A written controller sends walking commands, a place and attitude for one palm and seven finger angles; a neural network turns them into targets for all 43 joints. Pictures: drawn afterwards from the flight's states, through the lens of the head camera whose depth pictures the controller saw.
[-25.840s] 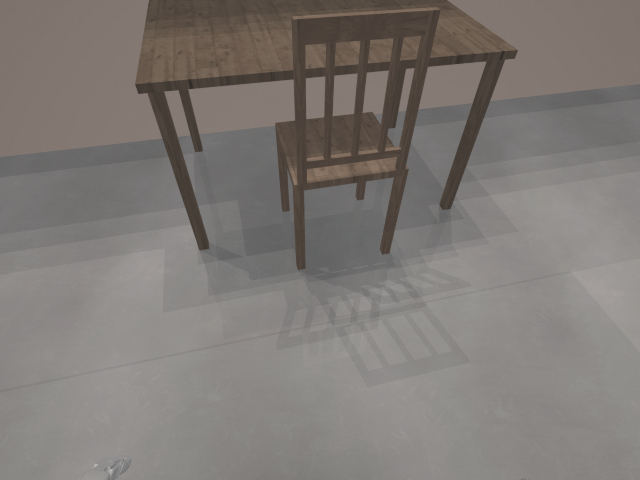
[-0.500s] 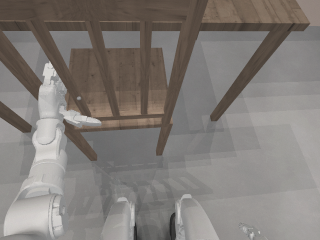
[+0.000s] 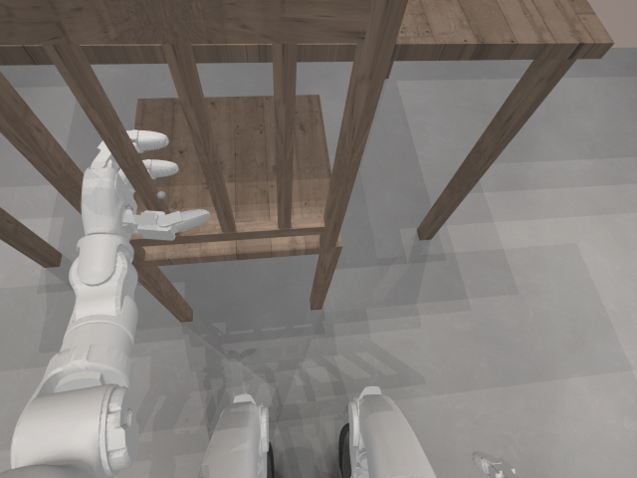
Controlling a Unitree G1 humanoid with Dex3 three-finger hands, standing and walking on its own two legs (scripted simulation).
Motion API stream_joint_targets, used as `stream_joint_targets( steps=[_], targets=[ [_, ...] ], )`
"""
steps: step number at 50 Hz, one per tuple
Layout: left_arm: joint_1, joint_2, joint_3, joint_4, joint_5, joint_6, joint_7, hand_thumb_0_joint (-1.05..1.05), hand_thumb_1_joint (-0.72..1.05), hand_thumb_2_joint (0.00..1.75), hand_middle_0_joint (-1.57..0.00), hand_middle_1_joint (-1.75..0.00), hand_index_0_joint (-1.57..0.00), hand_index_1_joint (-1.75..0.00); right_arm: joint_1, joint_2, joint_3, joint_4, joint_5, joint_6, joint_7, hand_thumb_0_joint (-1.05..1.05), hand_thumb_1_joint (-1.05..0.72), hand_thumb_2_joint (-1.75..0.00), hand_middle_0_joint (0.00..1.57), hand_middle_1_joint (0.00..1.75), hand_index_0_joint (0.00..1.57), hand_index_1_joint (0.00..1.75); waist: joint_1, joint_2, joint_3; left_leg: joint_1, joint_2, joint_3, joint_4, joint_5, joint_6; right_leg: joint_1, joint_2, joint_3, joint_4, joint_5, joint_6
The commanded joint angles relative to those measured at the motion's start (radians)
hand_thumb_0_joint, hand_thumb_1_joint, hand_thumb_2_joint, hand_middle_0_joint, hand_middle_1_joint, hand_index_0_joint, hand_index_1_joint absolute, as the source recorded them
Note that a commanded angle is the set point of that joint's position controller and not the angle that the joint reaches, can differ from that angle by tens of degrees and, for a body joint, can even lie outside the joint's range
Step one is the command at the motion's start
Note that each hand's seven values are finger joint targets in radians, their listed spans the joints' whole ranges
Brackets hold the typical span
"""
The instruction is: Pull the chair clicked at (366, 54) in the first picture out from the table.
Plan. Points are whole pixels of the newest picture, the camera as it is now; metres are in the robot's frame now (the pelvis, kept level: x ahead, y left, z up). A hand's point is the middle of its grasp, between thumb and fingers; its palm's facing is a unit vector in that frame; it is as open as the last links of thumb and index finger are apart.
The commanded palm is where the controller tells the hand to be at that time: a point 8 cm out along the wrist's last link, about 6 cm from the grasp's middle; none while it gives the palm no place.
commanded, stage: hook a spindle and tug to test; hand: left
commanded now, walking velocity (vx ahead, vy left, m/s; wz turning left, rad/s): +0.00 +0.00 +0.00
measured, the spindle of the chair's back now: (210, 163) +0.48 +0.12 +0.05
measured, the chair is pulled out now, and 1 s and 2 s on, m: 0.00 0.03 0.14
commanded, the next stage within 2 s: step backward, pulling the chair out in 0.92 s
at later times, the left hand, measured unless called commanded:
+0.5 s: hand (164, 197) +0.45 +0.18 +0.02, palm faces +0.10 -1.00 -0.03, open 5.0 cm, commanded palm +0.41 +0.22 +0.03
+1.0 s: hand (170, 218) +0.42 +0.17 +0.02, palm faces +0.08 -1.00 -0.03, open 4.9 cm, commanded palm +0.39 +0.21 +0.03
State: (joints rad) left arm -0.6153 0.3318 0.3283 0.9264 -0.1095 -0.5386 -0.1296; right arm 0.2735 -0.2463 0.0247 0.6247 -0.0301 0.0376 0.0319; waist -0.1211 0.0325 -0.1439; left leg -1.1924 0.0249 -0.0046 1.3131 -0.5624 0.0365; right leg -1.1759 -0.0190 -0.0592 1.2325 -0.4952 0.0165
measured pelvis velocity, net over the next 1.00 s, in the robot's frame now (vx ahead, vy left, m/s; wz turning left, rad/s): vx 0.01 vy -0.01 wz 0.01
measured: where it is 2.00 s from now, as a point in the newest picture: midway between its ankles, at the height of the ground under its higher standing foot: outside the picture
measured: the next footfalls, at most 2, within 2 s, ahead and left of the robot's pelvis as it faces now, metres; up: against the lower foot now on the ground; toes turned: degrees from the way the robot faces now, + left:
none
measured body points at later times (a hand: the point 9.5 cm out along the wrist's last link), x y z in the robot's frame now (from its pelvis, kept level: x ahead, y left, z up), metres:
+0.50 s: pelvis +0.01 +0.00 +0.01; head +0.15 +0.02 +0.43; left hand +0.44 +0.23 +0.03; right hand +0.09 -0.26 -0.11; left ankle +0.02 +0.09 -0.62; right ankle +0.04 -0.14 -0.62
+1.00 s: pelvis +0.01 -0.01 +0.01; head +0.15 +0.01 +0.44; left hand +0.41 +0.22 +0.03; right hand +0.13 -0.25 -0.11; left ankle +0.02 +0.09 -0.62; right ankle +0.04 -0.14 -0.62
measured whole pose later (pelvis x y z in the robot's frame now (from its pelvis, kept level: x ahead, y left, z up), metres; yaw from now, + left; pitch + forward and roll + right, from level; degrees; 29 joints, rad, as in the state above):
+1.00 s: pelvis +0.01 -0.01 +0.01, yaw +0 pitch +24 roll -3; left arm -0.40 0.24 0.25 0.70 -0.13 -0.53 -0.10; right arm 0.22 -0.24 0.01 0.60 -0.02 0.01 0.03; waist -0.08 0.03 -0.15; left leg -1.13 0.02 0.00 1.28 -0.58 0.03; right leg -1.12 -0.02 -0.05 1.22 -0.52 0.01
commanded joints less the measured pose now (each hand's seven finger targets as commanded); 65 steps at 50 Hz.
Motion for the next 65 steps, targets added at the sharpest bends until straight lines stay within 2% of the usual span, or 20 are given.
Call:
stream_joint_targets(
  steps=[1,11,14,21,25,27,34,36,40,43,51,52,53,55,56,57,58,60,62,65],
  targets=[
    [-0.378,0.184,0.017,-0.215,-0.009,-0.079,-0.003,0.0,0.34,0.66,-0.5,-1.45,-0.5,-1.45,0.106,-0.18,-0.069,-0.07,0.001,-0.028,-0.019,0.0,-0.9,-0.9,0.2,0.3,0.2,0.3,-0.019,0.088,-0.483,0.375,-0.013,-0.061,-0.184,0.356,-0.032,0.212,0.042,0.005,-0.136,0.214,-0.048],
    [-0.368,0.137,-0.03,-0.246,0.008,-0.086,0.02,0.0,0.9,0.9,-0.5,-1.45,-0.5,-1.45,0.112,-0.178,-0.077,-0.066,-0.001,-0.029,-0.011,0.0,-0.9,-0.9,0.2,0.3,0.2,0.3,-0.021,0.109,-0.511,0.437,-0.008,-0.068,-0.186,0.408,-0.041,0.196,0.045,-0.003,-0.136,0.231,-0.05],
    [-0.343,0.127,-0.032,-0.275,-0.002,-0.093,0.02,0.0,0.9,0.9,-0.5,-1.45,-0.5,-1.45,0.107,-0.176,-0.08,-0.068,-0.001,-0.031,-0.01,0.0,-0.9,-0.9,0.2,0.3,0.2,0.3,-0.016,0.109,-0.537,0.449,-0.009,-0.061,-0.183,0.426,-0.039,0.217,0.045,0.001,-0.141,0.255,-0.049],
    [-0.258,0.15,-0.006,-0.269,-0.012,-0.09,0.007,0.0,0.9,0.9,-0.5,-1.45,-0.5,-1.45,0.096,-0.171,-0.077,-0.074,0.004,-0.03,-0.01,0.0,-0.9,-0.9,0.2,0.3,0.2,0.3,-0.004,0.059,-0.488,0.371,-0.014,-0.041,-0.186,0.393,-0.028,0.281,0.044,0.014,-0.148,0.28,-0.046],
    [-0.213,0.106,-0.036,-0.312,-0.021,-0.089,0.002,0.0,0.9,0.9,-0.5,-1.45,-0.5,-1.45,0.091,-0.166,-0.08,-0.085,0.007,-0.034,-0.007,0.0,-0.9,-0.9,0.2,0.3,0.2,0.3,0.005,0.1,-0.509,0.435,-0.01,-0.044,-0.19,0.468,-0.036,0.265,0.043,0.007,-0.142,0.313,-0.048],
    [-0.152,0.13,-0.014,-0.338,-0.026,-0.084,0.002,0.0,0.9,0.9,-0.5,-1.45,-0.5,-1.45,0.093,-0.166,-0.082,-0.092,0.007,-0.034,-0.005,0.0,-0.9,-0.9,0.2,0.3,0.2,0.3,0.024,0.086,-0.526,0.435,-0.009,-0.042,-0.191,0.508,-0.037,0.303,0.044,0.01,-0.139,0.349,-0.049],
    [-0.017,0.085,-0.038,-0.44,-0.04,-0.077,0.013,0.0,0.9,0.9,-0.5,-1.45,-0.5,-1.45,0.073,-0.155,-0.085,-0.116,0.015,-0.046,0.001,0.0,-0.9,-0.9,0.2,0.3,0.2,0.3,0.037,0.086,-0.508,0.449,-0.005,-0.037,-0.206,0.543,-0.041,0.315,0.044,0.006,-0.142,0.371,-0.047],
    [-0.016,0.065,-0.052,-0.441,-0.038,-0.076,0.021,0.0,0.9,0.9,-0.5,-1.45,-0.5,-1.45,0.073,-0.152,-0.085,-0.111,0.014,-0.049,0.001,0.0,-0.9,-0.9,0.2,0.3,0.2,0.3,0.03,0.053,-0.482,0.431,-0.005,-0.036,-0.204,0.531,-0.039,0.316,0.045,0.005,-0.143,0.37,-0.045],
    [-0.034,0.049,-0.068,-0.448,-0.025,-0.083,0.035,0.0,0.9,0.9,-0.5,-1.45,-0.5,-1.45,0.066,-0.151,-0.085,-0.105,0.011,-0.056,-0.001,0.0,-0.9,-0.9,0.2,0.3,0.2,0.3,0.024,0.069,-0.46,0.426,-0.008,-0.037,-0.197,0.506,-0.042,0.281,0.043,0.005,-0.134,0.344,-0.046],
    [-0.019,0.095,-0.028,-0.451,-0.02,-0.085,0.037,0.0,0.9,0.9,-0.5,-1.45,-0.5,-1.45,0.064,-0.156,-0.087,-0.109,0.01,-0.059,-0.008,0.0,-0.9,-0.9,0.2,0.3,0.2,0.3,0.033,0.039,-0.479,0.402,-0.01,-0.033,-0.191,0.494,-0.037,0.312,0.042,0.011,-0.127,0.359,-0.046],
    [-0.136,0.082,-0.054,-0.468,-0.027,-0.065,0.02,0.0,0.9,0.9,-0.5,-1.45,-0.5,-1.45,0.041,-0.15,-0.078,-0.107,0.014,-0.067,-0.02,0.0,-0.9,-0.9,0.2,0.3,0.2,0.3,0.019,0.075,-0.492,0.392,-0.019,-0.028,-0.189,0.43,-0.033,0.315,0.035,0.018,-0.135,0.328,-0.045],
    [-0.256,0.381,-0.004,-0.677,0.083,0.046,0.128,0.0,0.9,0.9,-0.5,-1.45,-0.5,-1.45,0.09,-0.137,-0.087,-0.187,0.069,0.005,-0.051,0.0,-0.9,-0.9,0.2,0.3,0.2,0.3,0.078,0.143,-0.72,0.703,-0.008,-0.002,-0.387,0.405,-0.015,0.724,-0.034,0.127,-0.343,0.375,-0.06],
    [-0.24,0.327,-0.029,-0.707,0.084,0.112,0.175,0.0,0.9,0.9,-0.5,-1.45,-0.5,-1.45,0.109,-0.121,-0.086,-0.223,0.076,0.02,-0.078,0.0,-0.9,-0.9,0.2,0.3,0.2,0.3,0.055,0.162,-0.68,0.746,-0.021,0.001,-0.428,0.431,-0.01,0.762,-0.024,0.111,-0.389,0.483,-0.055],
    [-0.081,0.227,-0.081,-0.642,0.084,0.203,0.208,0.0,0.9,0.9,-0.5,-1.45,-0.5,-1.45,0.078,-0.114,-0.078,-0.218,0.085,0.03,-0.104,0.0,-0.9,-0.9,0.2,0.3,0.2,0.3,0.049,0.135,-0.604,0.738,-0.004,-0.018,-0.463,0.511,-0.014,0.762,-0.038,0.1,-0.394,0.619,-0.051],
    [-0.016,0.179,-0.112,-0.574,0.087,0.247,0.22,0.0,0.9,0.9,-0.5,-1.45,-0.5,-1.45,0.072,-0.112,-0.074,-0.207,0.089,0.042,-0.113,0.0,-0.9,-0.9,0.2,0.3,0.2,0.3,0.046,0.093,-0.539,0.726,0.011,-0.032,-0.49,0.516,-0.014,0.767,-0.041,0.093,-0.41,0.619,-0.046],
    [0.053,0.123,-0.154,-0.443,0.09,0.289,0.224,0.0,0.9,0.9,-0.5,-1.45,-0.5,-1.45,0.044,-0.111,-0.064,-0.186,0.089,0.052,-0.115,0.0,-0.9,-0.9,0.2,0.3,0.2,0.3,0.042,0.086,-0.387,0.629,0.029,-0.06,-0.562,0.384,-0.013,0.734,-0.051,0.085,-0.452,0.466,-0.041],
    [0.024,0.118,-0.161,-0.386,0.087,0.308,0.236,0.0,0.9,0.9,-0.5,-1.45,-0.5,-1.45,0.049,-0.121,-0.064,-0.172,0.092,0.056,-0.123,0.0,-0.9,-0.9,0.2,0.3,0.2,0.3,0.042,0.009,-0.348,0.624,0.036,-0.06,-0.576,0.367,-0.004,0.755,-0.049,0.082,-0.475,0.462,-0.036],
    [-0.068,0.129,-0.169,-0.301,0.098,0.315,0.262,0.0,0.9,0.9,-0.5,-1.45,-0.5,-1.45,0.082,-0.138,-0.062,-0.128,0.083,0.057,-0.137,0.0,-0.9,-0.9,0.2,0.3,0.2,0.3,0.024,-0.032,-0.304,0.672,0.054,-0.056,-0.6,0.481,-0.006,0.794,-0.067,0.083,-0.512,0.609,-0.023],
    [-0.134,0.126,-0.183,-0.212,0.104,0.311,0.273,0.0,0.9,0.9,-0.5,-1.45,-0.5,-1.45,0.096,-0.143,-0.063,-0.1,0.077,0.057,-0.143,0.0,-0.9,-0.9,0.2,0.3,0.2,0.3,0.022,-0.009,-0.279,0.742,0.074,-0.055,-0.626,0.615,-0.009,0.8,-0.076,0.084,-0.544,0.701,-0.012],
    [-0.193,0.113,-0.206,-0.121,0.11,0.289,0.268,0.0,0.9,0.9,-0.5,-1.45,-0.5,-1.45,0.109,-0.144,-0.067,-0.063,0.071,0.056,-0.144,0.0,-0.9,-0.9,0.2,0.3,0.2,0.3,0.032,0.107,-0.259,0.839,0.102,-0.074,-0.655,0.793,-0.014,0.787,-0.072,0.085,-0.572,0.717,-0.012]
  ],
)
